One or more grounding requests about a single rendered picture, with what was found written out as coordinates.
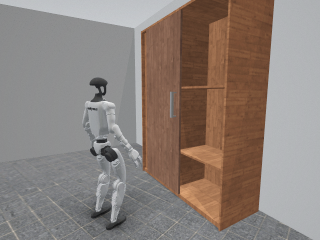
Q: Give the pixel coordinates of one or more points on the robot right forearm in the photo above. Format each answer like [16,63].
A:
[121,139]

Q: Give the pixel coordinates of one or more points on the robot right hand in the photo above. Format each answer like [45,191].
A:
[133,155]

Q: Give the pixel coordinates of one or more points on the robot right upper arm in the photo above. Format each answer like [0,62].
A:
[109,108]

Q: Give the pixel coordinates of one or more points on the wardrobe door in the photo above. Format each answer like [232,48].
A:
[164,75]
[146,141]

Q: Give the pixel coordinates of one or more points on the right robot foot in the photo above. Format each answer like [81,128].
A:
[110,225]

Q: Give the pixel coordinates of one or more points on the handle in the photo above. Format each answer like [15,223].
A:
[172,104]

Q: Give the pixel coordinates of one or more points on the robot left upper arm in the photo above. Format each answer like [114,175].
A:
[85,121]

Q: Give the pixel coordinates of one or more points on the robot left forearm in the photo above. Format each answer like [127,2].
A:
[92,137]

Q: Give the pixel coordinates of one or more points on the right robot shin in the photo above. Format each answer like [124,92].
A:
[117,199]

